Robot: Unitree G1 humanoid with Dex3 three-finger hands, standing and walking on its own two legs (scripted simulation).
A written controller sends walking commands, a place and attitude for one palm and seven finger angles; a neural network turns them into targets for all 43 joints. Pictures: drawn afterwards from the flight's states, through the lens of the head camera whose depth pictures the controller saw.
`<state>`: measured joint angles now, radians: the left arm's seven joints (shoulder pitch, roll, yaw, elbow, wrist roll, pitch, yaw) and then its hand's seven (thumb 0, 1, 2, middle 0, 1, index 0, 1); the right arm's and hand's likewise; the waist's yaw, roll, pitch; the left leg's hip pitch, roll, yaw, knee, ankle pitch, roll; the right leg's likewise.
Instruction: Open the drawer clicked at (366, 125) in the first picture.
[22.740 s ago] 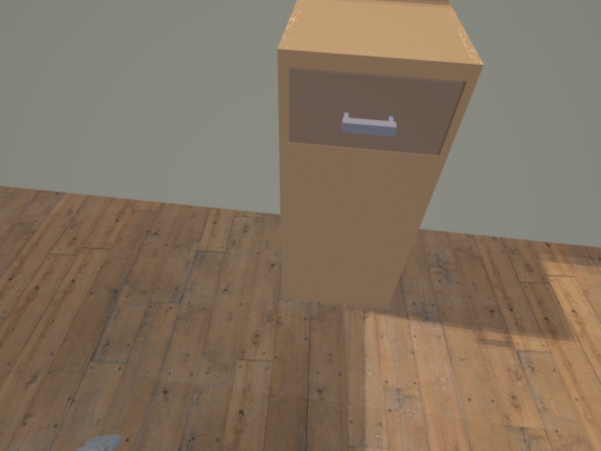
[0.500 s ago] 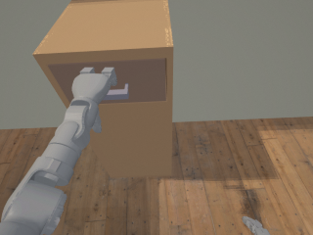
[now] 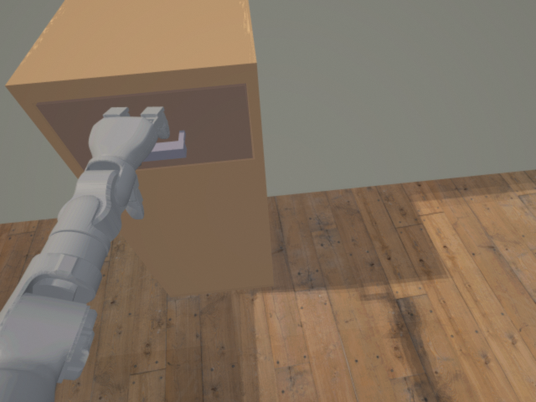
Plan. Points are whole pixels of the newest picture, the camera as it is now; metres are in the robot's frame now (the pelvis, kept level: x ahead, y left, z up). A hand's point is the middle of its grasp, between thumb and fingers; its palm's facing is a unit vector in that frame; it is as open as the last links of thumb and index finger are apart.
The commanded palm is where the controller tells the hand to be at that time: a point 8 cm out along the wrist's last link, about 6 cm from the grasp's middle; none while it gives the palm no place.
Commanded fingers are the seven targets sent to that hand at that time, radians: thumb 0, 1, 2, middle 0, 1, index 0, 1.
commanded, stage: re-aim the fingers above the handle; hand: left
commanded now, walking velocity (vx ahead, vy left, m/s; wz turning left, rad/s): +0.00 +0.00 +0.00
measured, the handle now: (155, 144) +0.55 +0.23 +0.05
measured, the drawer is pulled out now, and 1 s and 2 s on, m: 0.00 0.00 0.00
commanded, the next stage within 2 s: lower the fingers behind the handle in 1.32 s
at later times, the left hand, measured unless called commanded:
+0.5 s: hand (168, 157) +0.46 +0.17 +0.10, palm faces +0.09 -0.03 -1.00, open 13.8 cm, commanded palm +0.44 +0.21 +0.17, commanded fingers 0.00 -0.50 0.30 -0.30 -1.20 -0.30 -1.20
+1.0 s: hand (163, 157) +0.45 +0.18 +0.11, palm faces +0.14 -0.06 -0.99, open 13.8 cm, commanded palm +0.43 +0.23 +0.17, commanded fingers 0.00 -0.50 0.30 -0.30 -1.20 -0.30 -1.20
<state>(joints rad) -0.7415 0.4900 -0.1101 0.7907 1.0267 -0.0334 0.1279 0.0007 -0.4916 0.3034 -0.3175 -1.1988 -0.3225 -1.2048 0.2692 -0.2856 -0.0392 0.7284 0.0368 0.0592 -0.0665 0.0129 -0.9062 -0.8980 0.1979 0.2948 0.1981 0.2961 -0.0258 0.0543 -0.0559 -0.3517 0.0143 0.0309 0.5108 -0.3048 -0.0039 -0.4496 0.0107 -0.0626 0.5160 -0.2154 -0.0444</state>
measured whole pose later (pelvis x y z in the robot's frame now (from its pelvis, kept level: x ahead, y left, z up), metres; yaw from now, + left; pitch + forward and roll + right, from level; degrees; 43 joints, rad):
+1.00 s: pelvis +0.01 +0.02 +0.00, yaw -1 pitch +8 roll +0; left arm -0.67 0.38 -0.18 0.61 1.03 -0.04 0.21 0.00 -0.49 0.30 -0.32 -1.20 -0.33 -1.20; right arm 0.18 -0.26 -0.03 0.70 0.02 0.06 -0.05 0.01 -0.91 -0.90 0.20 0.29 0.20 0.30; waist 0.00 0.05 -0.07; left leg -0.33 0.00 0.05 0.52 -0.33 0.02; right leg -0.43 0.00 -0.04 0.53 -0.24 -0.02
